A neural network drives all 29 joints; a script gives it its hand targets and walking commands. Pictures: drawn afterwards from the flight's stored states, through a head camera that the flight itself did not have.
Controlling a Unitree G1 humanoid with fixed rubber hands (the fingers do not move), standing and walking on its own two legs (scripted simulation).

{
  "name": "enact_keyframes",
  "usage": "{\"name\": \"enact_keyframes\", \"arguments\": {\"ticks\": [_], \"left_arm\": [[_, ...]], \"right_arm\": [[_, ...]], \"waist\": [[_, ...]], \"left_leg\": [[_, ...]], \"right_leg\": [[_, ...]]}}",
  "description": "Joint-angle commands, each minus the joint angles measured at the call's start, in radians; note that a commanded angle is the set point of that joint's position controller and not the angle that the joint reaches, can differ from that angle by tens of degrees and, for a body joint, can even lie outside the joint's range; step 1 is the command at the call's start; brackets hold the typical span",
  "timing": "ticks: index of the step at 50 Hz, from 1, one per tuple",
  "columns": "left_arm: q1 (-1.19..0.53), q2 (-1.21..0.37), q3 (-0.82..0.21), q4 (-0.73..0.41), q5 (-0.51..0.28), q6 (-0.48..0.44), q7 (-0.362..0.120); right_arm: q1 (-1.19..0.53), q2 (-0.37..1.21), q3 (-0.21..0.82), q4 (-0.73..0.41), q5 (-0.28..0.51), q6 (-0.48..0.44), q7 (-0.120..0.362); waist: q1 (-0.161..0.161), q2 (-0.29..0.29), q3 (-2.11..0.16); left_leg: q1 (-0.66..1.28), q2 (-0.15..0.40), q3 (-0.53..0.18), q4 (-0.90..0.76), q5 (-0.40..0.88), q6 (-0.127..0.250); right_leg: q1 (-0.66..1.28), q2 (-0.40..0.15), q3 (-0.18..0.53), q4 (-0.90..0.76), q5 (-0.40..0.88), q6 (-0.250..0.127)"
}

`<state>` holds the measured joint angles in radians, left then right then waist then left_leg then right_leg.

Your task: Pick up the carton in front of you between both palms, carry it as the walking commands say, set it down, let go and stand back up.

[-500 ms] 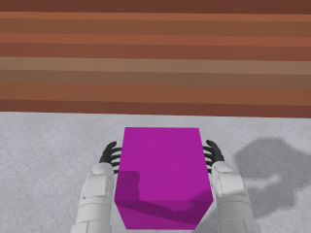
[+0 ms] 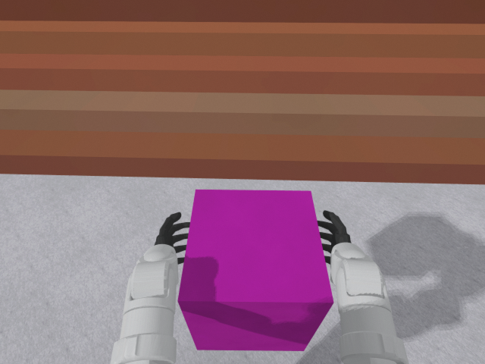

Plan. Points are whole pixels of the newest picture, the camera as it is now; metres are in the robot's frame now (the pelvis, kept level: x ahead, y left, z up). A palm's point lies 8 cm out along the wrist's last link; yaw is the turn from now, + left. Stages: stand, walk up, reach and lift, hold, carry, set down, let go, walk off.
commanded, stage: hold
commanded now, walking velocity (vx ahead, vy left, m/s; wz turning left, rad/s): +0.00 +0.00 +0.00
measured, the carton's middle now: (251, 273) +0.29 +0.00 -0.02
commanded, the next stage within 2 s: carry in 0.32 s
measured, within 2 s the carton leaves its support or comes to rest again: neither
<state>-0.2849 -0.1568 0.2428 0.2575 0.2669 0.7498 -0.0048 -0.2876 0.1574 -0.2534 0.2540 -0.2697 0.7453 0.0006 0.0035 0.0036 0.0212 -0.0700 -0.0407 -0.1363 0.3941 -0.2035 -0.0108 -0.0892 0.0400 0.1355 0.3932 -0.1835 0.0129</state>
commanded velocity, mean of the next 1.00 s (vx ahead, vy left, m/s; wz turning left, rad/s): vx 0.36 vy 0.00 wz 0.00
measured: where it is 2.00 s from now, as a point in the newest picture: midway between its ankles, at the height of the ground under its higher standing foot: (232, 244)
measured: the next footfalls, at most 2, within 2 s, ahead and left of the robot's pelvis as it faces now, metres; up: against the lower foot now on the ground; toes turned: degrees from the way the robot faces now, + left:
right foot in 0.76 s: +0.18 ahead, -0.08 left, +0.00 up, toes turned -6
left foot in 1.06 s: +0.42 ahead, +0.15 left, +0.00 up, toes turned +12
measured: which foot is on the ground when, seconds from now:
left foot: down 0.00-0.78, up 0.80-1.00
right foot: down 0.00-0.58, up 0.60-0.74, down 0.76-1.00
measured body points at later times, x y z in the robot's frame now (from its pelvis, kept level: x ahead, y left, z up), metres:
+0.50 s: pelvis +0.03 +0.00 -0.01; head -0.01 +0.00 +0.44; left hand +0.32 +0.16 +0.05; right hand +0.33 -0.15 +0.05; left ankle +0.01 +0.13 -0.74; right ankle +0.03 -0.13 -0.74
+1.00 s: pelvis +0.25 +0.03 +0.00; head +0.23 +0.04 +0.45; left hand +0.47 +0.21 +0.06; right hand +0.50 -0.10 +0.07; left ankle +0.30 +0.14 -0.72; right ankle +0.14 -0.08 -0.74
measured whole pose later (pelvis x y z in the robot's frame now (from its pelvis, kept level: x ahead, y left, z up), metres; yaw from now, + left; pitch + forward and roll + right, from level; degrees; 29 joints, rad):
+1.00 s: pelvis +0.25 +0.03 +0.00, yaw +3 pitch +6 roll +1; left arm 0.08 -0.14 0.04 -0.49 0.01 1.16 0.18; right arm 0.07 0.13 -0.07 -0.45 0.00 1.13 -0.16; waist 0.04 -0.05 -0.16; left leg -0.50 0.03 0.16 0.64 -0.32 0.01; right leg -0.09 -0.06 -0.14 0.35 -0.35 0.01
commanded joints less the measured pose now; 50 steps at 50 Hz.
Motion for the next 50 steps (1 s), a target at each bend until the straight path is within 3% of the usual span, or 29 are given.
{"name": "enact_keyframes", "arguments": {"ticks": [1,7,15,16,18,19,21,23,25,26,27,28,29,30,31,32,34,35,36,37,38,39,40,41,42,44,46,48,50], "left_arm": [[-0.595,-0.931,-0.577,-0.030,-0.262,-0.044,-0.243],[-0.574,-0.920,-0.567,-0.026,-0.255,-0.038,-0.244],[-0.510,-0.909,-0.595,-0.091,-0.274,-0.031,-0.235],[-0.529,-0.901,-0.601,-0.114,-0.287,-0.027,-0.235],[-0.570,-0.933,-0.672,-0.196,-0.333,-0.015,-0.227],[-0.571,-0.935,-0.692,-0.243,-0.350,-0.002,-0.219],[-0.578,-0.919,-0.735,-0.329,-0.378,0.030,-0.198],[-0.510,-0.894,-0.757,-0.365,-0.383,0.072,-0.177],[-0.478,-0.886,-0.793,-0.429,-0.398,0.110,-0.158],[-0.475,-0.880,-0.811,-0.468,-0.406,0.128,-0.148],[-0.475,-0.874,-0.823,-0.500,-0.413,0.151,-0.139],[-0.478,-0.878,-0.836,-0.535,-0.424,0.178,-0.130],[-0.468,-0.864,-0.843,-0.562,-0.437,0.206,-0.121],[-0.457,-0.850,-0.849,-0.593,-0.452,0.228,-0.108],[-0.428,-0.829,-0.843,-0.610,-0.464,0.247,-0.094],[-0.384,-0.814,-0.832,-0.608,-0.466,0.267,-0.078],[-0.277,-0.800,-0.818,-0.646,-0.472,0.303,-0.039],[-0.219,-0.792,-0.814,-0.672,-0.470,0.321,-0.018],[-0.185,-0.784,-0.798,-0.702,-0.461,0.336,0.004],[-0.137,-0.767,-0.770,-0.712,-0.442,0.348,0.029],[-0.107,-0.740,-0.737,-0.725,-0.421,0.359,0.054],[-0.101,-0.735,-0.714,-0.754,-0.414,0.367,0.077],[-0.092,-0.741,-0.702,-0.784,-0.408,0.373,0.096],[-0.078,-0.736,-0.688,-0.811,-0.405,0.381,0.110],[-0.096,-0.735,-0.691,-0.843,-0.409,0.383,0.122],[-0.133,-0.711,-0.712,-0.901,-0.438,0.374,0.141],[-0.119,-0.681,-0.732,-0.922,-0.460,0.360,0.154],[-0.085,-0.643,-0.740,-0.929,-0.474,0.351,0.165],[-0.031,-0.604,-0.738,-0.918,-0.466,0.347,0.175]], "right_arm": [[-0.577,0.949,0.593,-0.013,0.267,-0.034,0.244],[-0.542,0.944,0.578,0.004,0.256,-0.027,0.242],[-0.479,0.940,0.607,-0.061,0.275,-0.020,0.231],[-0.520,0.932,0.619,-0.085,0.287,-0.017,0.229],[-0.553,0.968,0.687,-0.170,0.334,-0.004,0.222],[-0.544,0.970,0.717,-0.200,0.356,0.008,0.218],[-0.549,0.958,0.766,-0.274,0.386,0.039,0.203],[-0.522,0.934,0.801,-0.325,0.405,0.076,0.189],[-0.498,0.924,0.835,-0.382,0.432,0.112,0.175],[-0.499,0.930,0.853,-0.417,0.446,0.133,0.167],[-0.479,0.924,0.860,-0.436,0.450,0.155,0.156],[-0.441,0.898,0.854,-0.450,0.444,0.176,0.142],[-0.396,0.885,0.831,-0.464,0.428,0.198,0.125],[-0.364,0.869,0.820,-0.503,0.416,0.220,0.103],[-0.329,0.853,0.813,-0.535,0.407,0.241,0.080],[-0.293,0.841,0.807,-0.563,0.401,0.262,0.057],[-0.230,0.818,0.809,-0.642,0.413,0.300,0.016],[-0.198,0.808,0.809,-0.674,0.422,0.318,-0.002],[-0.159,0.799,0.804,-0.700,0.433,0.335,-0.018],[-0.158,0.789,0.801,-0.736,0.443,0.353,-0.032],[-0.178,0.775,0.800,-0.783,0.454,0.372,-0.047],[-0.191,0.762,0.802,-0.817,0.474,0.384,-0.060],[-0.176,0.757,0.791,-0.827,0.489,0.391,-0.070],[-0.135,0.750,0.773,-0.817,0.489,0.397,-0.080],[-0.108,0.746,0.761,-0.811,0.482,0.395,-0.094],[-0.067,0.732,0.721,-0.810,0.455,0.376,-0.128],[-0.023,0.713,0.682,-0.804,0.418,0.357,-0.161],[0.004,0.683,0.661,-0.814,0.398,0.341,-0.185],[0.034,0.648,0.660,-0.827,0.401,0.333,-0.198]], "waist": [[0.005,-0.003,-0.249],[0.002,-0.003,-0.237],[-0.001,-0.005,-0.269],[0.001,-0.002,-0.270],[0.007,-0.026,-0.258],[0.005,-0.043,-0.254],[0.008,-0.091,-0.261],[0.013,-0.129,-0.305],[0.008,-0.117,-0.339],[0.005,-0.087,-0.354],[-0.007,0.014,-0.354],[-0.021,0.237,-0.341],[-0.027,0.319,-0.269],[-0.028,0.239,-0.231],[-0.031,0.161,-0.229],[-0.036,0.121,-0.244],[-0.019,0.129,-0.317],[-0.003,0.120,-0.372],[0.002,0.073,-0.423],[0.027,-0.090,-0.451],[0.035,-0.296,-0.401],[0.036,-0.252,-0.348],[0.036,-0.144,-0.318],[0.031,-0.069,-0.307],[0.029,-0.052,-0.293],[0.021,-0.113,-0.295],[0.019,-0.156,-0.287],[0.013,-0.150,-0.262],[-0.003,-0.103,-0.305]], "left_leg": [[-0.009,-0.049,0.072,-0.078,0.033,0.001],[0.004,-0.053,0.075,-0.082,0.062,0.000],[0.037,-0.059,0.068,-0.078,0.182,-0.006],[-0.063,0.113,0.043,0.016,0.077,0.021],[-0.139,0.074,0.011,0.010,-0.384,0.032],[-0.200,0.076,0.002,0.016,-0.473,0.032],[-0.268,0.042,0.065,0.105,-0.366,0.016],[-0.312,0.015,0.150,0.198,-0.202,0.005],[-0.247,0.021,0.167,0.090,-0.187,0.015],[-0.148,0.035,0.147,0.041,-0.198,0.026],[-0.037,0.107,0.038,-0.041,-0.278,0.054],[0.081,0.276,-0.225,-0.129,-0.367,0.120],[0.179,0.365,-0.356,-0.158,-0.230,0.189],[0.207,0.373,-0.323,-0.107,0.001,0.221],[0.211,0.354,-0.273,-0.070,0.208,0.218],[0.211,0.330,-0.208,-0.045,0.364,0.198],[0.155,0.282,-0.061,0.013,0.372,0.147],[0.036,0.239,0.041,0.071,0.301,0.111],[-0.137,0.194,0.130,0.160,0.247,0.071],[-0.362,0.126,0.215,0.330,0.090,0.019],[-0.653,0.052,0.276,0.500,-0.194,-0.010],[-0.757,0.061,0.206,0.578,-0.362,0.019],[-0.771,0.085,0.194,0.629,-0.397,0.023],[-0.770,0.113,0.181,0.602,-0.377,0.025],[-0.756,0.125,0.188,0.536,-0.347,0.022],[-0.643,0.104,0.249,0.356,-0.239,0.013],[-0.475,0.067,0.306,0.230,-0.104,0.015],[-0.322,0.038,0.360,0.124,0.026,0.016],[-0.053,0.008,0.410,0.068,0.065,0.027]], "right_leg": [[0.075,0.052,-0.073,-0.058,0.035,0.004],[0.080,0.052,-0.072,-0.064,0.068,0.006],[0.121,0.055,-0.065,-0.063,0.200,0.013],[-0.004,-0.122,-0.045,0.032,0.069,-0.012],[-0.087,-0.101,0.011,-0.034,-0.439,-0.035],[-0.108,-0.117,0.047,-0.051,-0.547,-0.047],[-0.103,-0.151,0.090,-0.088,-0.537,-0.069],[-0.034,-0.227,0.164,-0.100,-0.451,-0.116],[-0.055,-0.229,0.131,-0.050,-0.424,-0.122],[-0.137,-0.197,0.072,-0.009,-0.423,-0.102],[-0.268,-0.136,-0.026,0.110,-0.397,-0.073],[-0.457,-0.050,-0.164,0.340,-0.321,-0.030],[-0.637,-0.044,-0.212,0.374,-0.304,-0.012],[-0.676,-0.071,-0.213,0.353,-0.315,-0.014],[-0.669,-0.060,-0.228,0.313,-0.344,-0.016],[-0.629,-0.050,-0.252,0.257,-0.330,-0.014],[-0.437,-0.017,-0.295,0.114,-0.182,-0.010],[-0.209,-0.009,-0.327,0.019,-0.074,-0.014],[0.052,-0.046,-0.281,-0.014,-0.009,-0.026],[0.257,-0.202,-0.056,-0.073,-0.116,-0.090],[0.391,-0.407,0.253,-0.112,-0.047,-0.197],[0.392,-0.480,0.344,-0.121,0.131,-0.268],[0.330,-0.495,0.335,-0.117,0.248,-0.286],[0.302,-0.481,0.282,-0.114,0.243,-0.275],[0.295,-0.443,0.205,-0.130,0.222,-0.244],[0.217,-0.370,0.039,-0.158,0.147,-0.173],[0.091,-0.311,-0.095,-0.168,0.083,-0.128],[0.000,-0.287,-0.170,-0.140,0.048,-0.103],[-0.119,-0.244,-0.260,0.029,0.160,-0.068]]}}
